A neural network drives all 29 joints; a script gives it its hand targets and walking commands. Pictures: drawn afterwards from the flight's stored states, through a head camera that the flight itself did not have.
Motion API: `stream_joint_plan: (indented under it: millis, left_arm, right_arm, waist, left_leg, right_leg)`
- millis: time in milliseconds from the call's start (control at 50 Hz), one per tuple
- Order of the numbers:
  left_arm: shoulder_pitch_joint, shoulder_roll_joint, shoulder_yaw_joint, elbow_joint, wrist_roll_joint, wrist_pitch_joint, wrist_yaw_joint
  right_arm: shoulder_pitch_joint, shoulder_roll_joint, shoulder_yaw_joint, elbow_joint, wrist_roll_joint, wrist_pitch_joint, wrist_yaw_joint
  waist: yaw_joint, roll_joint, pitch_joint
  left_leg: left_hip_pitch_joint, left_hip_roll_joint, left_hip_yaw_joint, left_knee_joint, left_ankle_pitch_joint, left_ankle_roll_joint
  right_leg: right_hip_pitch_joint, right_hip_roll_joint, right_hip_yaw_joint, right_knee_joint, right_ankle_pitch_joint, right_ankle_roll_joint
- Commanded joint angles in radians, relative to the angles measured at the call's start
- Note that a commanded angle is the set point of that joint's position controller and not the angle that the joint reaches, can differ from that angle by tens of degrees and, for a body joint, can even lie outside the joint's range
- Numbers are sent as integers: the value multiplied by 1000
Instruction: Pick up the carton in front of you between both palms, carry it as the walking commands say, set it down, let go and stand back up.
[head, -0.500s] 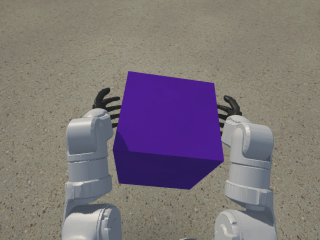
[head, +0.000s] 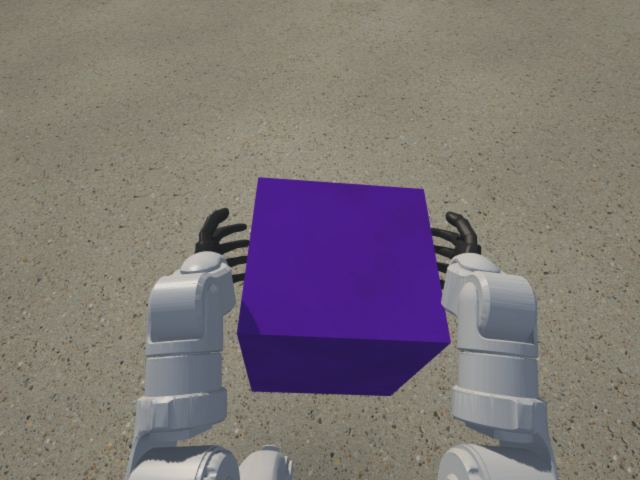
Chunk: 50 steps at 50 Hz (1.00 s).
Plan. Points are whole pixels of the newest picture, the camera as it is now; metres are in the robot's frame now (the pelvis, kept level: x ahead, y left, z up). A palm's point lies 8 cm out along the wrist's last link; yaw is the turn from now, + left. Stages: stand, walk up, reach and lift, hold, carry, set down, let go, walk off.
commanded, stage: carry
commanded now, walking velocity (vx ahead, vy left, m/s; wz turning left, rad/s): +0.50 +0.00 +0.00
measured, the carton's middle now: (331, 298) +0.37 +0.02 +0.00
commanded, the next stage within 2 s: none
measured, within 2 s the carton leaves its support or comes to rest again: neither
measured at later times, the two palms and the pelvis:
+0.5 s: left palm (274, 114) +0.65 +0.13 +0.11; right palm (454, 123) +0.63 -0.16 +0.11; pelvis +0.30 +0.02 +0.00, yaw -2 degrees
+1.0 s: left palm (293, 49) +0.88 +0.13 +0.11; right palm (438, 49) +0.89 -0.17 +0.11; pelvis +0.61 -0.03 +0.01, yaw +2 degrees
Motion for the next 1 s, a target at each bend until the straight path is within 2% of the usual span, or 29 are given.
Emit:
stream_joint_plan:
  millis: [0,120,160,180,200,220,240,260,280,300,320,340,380,440,520,600,640,660,680,700,720,740,760,780,800,820,840,880,980]
  left_arm:
    - [-718,-971,-720,-83,-421,10,-205]
    - [-640,-904,-697,-59,-399,36,-198]
    - [-624,-895,-686,-38,-387,41,-198]
    - [-619,-895,-681,-27,-380,42,-197]
    - [-616,-895,-675,-14,-372,43,-196]
    - [-629,-894,-672,-4,-365,44,-197]
    - [-645,-889,-665,1,-356,45,-196]
    - [-649,-925,-668,11,-356,49,-196]
    - [-649,-916,-658,7,-348,46,-191]
    - [-688,-937,-658,-15,-348,37,-187]
    - [-714,-955,-655,-35,-348,29,-183]
    - [-719,-965,-650,-39,-339,24,-178]
    - [-694,-964,-637,-40,-313,11,-167]
    - [-651,-938,-640,-48,-279,3,-152]
    - [-585,-927,-676,-81,-283,25,-147]
    - [-501,-946,-721,-121,-314,72,-171]
    - [-452,-955,-739,-140,-331,94,-191]
    - [-417,-962,-747,-149,-337,103,-200]
    - [-397,-970,-757,-166,-341,110,-209]
    - [-348,-976,-757,-174,-341,117,-217]
    - [-343,-944,-756,-181,-327,117,-220]
    - [-300,-973,-766,-192,-333,119,-225]
    - [-289,-998,-786,-239,-348,118,-236]
    - [-279,-1056,-806,-262,-368,116,-249]
    - [-272,-1085,-823,-291,-382,110,-259]
    - [-267,-1097,-826,-311,-394,106,-265]
    - [-252,-1100,-826,-343,-407,103,-269]
    - [-193,-1091,-829,-392,-417,106,-278]
    - [-59,-1017,-827,-453,-407,134,-284]
  right_arm:
    - [-626,943,660,-65,322,-49,154]
    - [-571,877,652,-63,301,-19,156]
    - [-568,872,647,-48,297,-8,163]
    - [-569,873,640,-39,297,-4,167]
    - [-566,873,632,-25,298,-2,171]
    - [-554,874,624,-9,296,-2,175]
    - [-532,877,611,4,291,-3,180]
    - [-551,860,602,14,288,-11,177]
    - [-528,884,608,32,301,-13,180]
    - [-566,912,623,0,329,-20,186]
    - [-621,957,653,-25,366,-27,197]
    - [-672,992,679,-46,397,-34,206]
    - [-733,1029,714,-75,446,-47,219]
    - [-715,1014,718,-80,467,-52,227]
    - [-610,974,693,-94,445,-27,229]
    - [-455,943,678,-116,393,19,233]
    - [-377,935,681,-137,368,39,238]
    - [-345,935,687,-152,361,48,241]
    - [-313,934,696,-172,357,56,245]
    - [-319,923,708,-204,357,63,249]
    - [-313,959,730,-227,368,78,255]
    - [-294,954,739,-256,368,82,261]
    - [-282,985,759,-271,373,78,267]
    - [-282,995,766,-303,381,70,269]
    - [-262,1011,784,-330,386,62,271]
    - [-240,1046,803,-352,394,57,274]
    - [-207,1070,810,-366,396,53,274]
    - [-130,1080,811,-398,388,48,270]
    - [-3,1029,827,-461,382,75,264]
  waist:
    - [10,-101,-451]
    - [31,-128,-361]
    - [24,-140,-346]
    - [3,-162,-364]
    - [-35,-186,-400]
    - [-90,-156,-455]
    - [-121,-64,-526]
    - [-104,182,-627]
    - [-121,206,-611]
    - [-128,139,-538]
    - [-126,34,-488]
    - [-118,2,-437]
    - [-96,27,-436]
    - [-98,82,-436]
    - [-103,123,-404]
    - [-100,138,-344]
    - [-86,146,-346]
    - [-62,134,-371]
    - [-52,108,-413]
    - [-21,39,-469]
    - [-19,-197,-547]
    - [-16,-266,-506]
    - [-18,-200,-470]
    - [-23,-97,-439]
    - [-33,-50,-400]
    - [-36,-60,-384]
    - [-36,-99,-386]
    - [-37,-146,-376]
    - [-32,-158,-297]
  left_leg:
    - [-162,8,18,-86,48,0]
    - [-44,-62,114,-407,217,36]
    - [88,-104,166,-547,268,59]
    - [214,-125,189,-583,281,73]
    - [361,-132,198,-614,285,81]
    - [572,-114,177,-673,324,91]
    - [839,44,-29,-631,369,129]
    - [1139,351,-493,-574,540,325]
    - [1124,341,-612,-683,393,380]
    - [1063,310,-533,-693,317,345]
    - [974,287,-445,-704,318,297]
    - [879,262,-381,-731,336,263]
    - [776,230,-298,-777,290,221]
    - [774,218,-208,-798,386,222]
    - [842,175,-102,-775,563,175]
    - [891,146,-15,-746,672,136]
    - [886,137,36,-672,817,100]
    - [843,124,84,-578,843,73]
    - [733,106,119,-464,756,41]
    - [559,92,130,-280,463,9]
    - [242,-17,101,-9,144,-27]
    - [31,-73,30,136,-206,-21]
    - [-24,-13,-26,189,-209,-4]
    - [-3,28,-38,148,-153,4]
    - [28,62,-38,71,-96,3]
    - [83,75,-29,-18,-60,-3]
    - [130,61,-1,-75,-37,-10]
    - [134,53,32,-185,-8,-25]
    - [156,33,119,-467,145,-30]
  right_leg:
    - [535,-290,287,-52,603,-45]
    - [558,-222,173,-28,841,-7]
    - [530,-202,112,2,978,18]
    - [489,-206,90,49,1058,32]
    - [438,-213,63,140,1085,49]
    - [334,-195,12,295,988,70]
    - [113,-179,13,489,618,94]
    - [-249,-37,36,776,-104,153]
    - [-391,15,98,938,-283,137]
    - [-457,-33,134,951,-253,108]
    - [-456,-72,133,881,-201,97]
    - [-434,-100,119,800,-157,100]
    - [-341,-116,101,673,-113,111]
    - [-319,-103,43,495,-98,136]
    - [-335,-91,-12,283,77,132]
    - [-296,-63,-67,81,198,119]
    - [-163,-33,-116,-33,243,108]
    - [-18,-11,-155,-102,275,104]
    - [183,-32,-144,-113,269,98]
    - [392,-175,36,-93,231,68]
    - [640,-445,481,-81,263,-89]
    - [674,-479,608,-143,279,-160]
    - [622,-465,524,-136,291,-144]
    - [542,-440,437,-148,323,-104]
    - [454,-417,364,-176,301,-61]
    - [381,-392,301,-217,232,-32]
    - [343,-370,244,-243,205,-21]
    - [346,-354,181,-272,200,-33]
    - [367,-305,47,-262,346,-7]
